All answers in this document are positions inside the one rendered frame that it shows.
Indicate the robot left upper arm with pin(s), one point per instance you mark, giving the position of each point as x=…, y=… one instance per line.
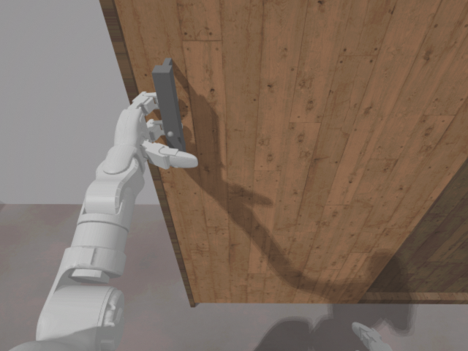
x=80, y=318

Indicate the right robot hand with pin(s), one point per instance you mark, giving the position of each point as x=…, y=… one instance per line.
x=370, y=338

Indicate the left robot hand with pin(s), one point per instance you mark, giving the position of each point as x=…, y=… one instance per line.
x=132, y=129

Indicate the left robot forearm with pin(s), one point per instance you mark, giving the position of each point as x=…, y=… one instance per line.
x=97, y=251

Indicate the wardrobe door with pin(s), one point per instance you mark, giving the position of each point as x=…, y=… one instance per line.
x=324, y=130
x=434, y=256

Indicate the handle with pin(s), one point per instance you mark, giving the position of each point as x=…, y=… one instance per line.
x=165, y=87

